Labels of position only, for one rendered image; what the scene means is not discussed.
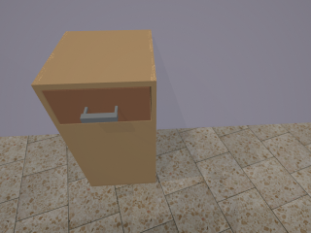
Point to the drawer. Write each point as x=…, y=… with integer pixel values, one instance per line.
x=134, y=102

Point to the handle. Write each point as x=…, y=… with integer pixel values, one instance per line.
x=99, y=117

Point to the cabinet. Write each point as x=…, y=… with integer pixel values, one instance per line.
x=113, y=152

